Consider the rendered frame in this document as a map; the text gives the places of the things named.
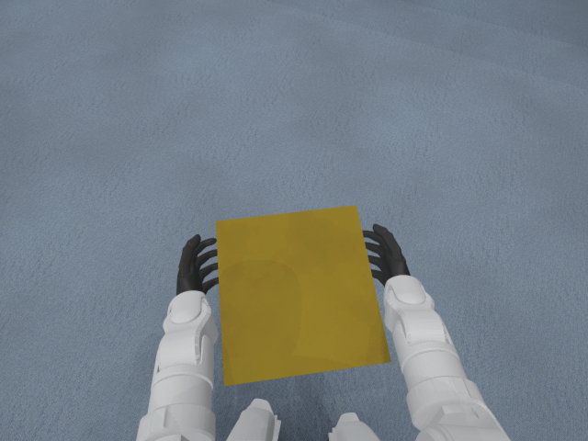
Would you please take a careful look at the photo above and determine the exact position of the carton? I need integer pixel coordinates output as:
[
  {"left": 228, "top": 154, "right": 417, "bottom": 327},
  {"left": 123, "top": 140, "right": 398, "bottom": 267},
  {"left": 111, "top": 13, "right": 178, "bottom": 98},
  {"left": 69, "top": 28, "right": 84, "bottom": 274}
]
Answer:
[{"left": 216, "top": 205, "right": 391, "bottom": 386}]

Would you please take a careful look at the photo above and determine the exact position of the robot left thigh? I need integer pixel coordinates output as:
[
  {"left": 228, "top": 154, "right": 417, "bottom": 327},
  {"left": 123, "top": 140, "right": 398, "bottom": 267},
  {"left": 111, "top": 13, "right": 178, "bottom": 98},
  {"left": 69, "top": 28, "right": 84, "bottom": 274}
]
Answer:
[{"left": 226, "top": 407, "right": 281, "bottom": 441}]

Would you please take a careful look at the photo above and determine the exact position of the robot left forearm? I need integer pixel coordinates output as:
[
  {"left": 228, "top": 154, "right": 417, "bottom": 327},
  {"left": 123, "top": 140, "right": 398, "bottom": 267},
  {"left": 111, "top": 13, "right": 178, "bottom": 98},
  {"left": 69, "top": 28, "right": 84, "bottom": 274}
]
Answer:
[{"left": 136, "top": 290, "right": 219, "bottom": 441}]

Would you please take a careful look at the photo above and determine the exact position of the robot right hand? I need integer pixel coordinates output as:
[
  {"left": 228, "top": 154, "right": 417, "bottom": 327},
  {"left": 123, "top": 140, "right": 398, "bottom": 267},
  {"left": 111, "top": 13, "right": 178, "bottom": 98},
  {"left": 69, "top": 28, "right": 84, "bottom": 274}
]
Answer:
[{"left": 362, "top": 223, "right": 410, "bottom": 288}]

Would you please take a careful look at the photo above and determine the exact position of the robot right forearm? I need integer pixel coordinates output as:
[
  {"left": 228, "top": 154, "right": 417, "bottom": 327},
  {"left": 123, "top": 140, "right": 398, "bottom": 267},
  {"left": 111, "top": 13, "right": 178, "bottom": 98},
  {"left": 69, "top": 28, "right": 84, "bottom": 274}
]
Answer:
[{"left": 383, "top": 275, "right": 511, "bottom": 441}]

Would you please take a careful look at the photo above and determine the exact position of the right robot shin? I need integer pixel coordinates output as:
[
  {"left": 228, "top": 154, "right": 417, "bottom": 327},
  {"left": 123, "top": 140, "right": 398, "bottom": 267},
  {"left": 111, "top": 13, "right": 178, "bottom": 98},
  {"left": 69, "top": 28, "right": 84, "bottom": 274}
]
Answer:
[{"left": 335, "top": 413, "right": 359, "bottom": 429}]

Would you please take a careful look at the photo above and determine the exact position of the robot left hand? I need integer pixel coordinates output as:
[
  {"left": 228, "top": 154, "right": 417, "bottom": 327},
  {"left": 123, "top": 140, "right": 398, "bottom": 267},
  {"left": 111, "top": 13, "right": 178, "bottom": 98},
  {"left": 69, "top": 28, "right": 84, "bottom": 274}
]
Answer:
[{"left": 176, "top": 234, "right": 219, "bottom": 296}]

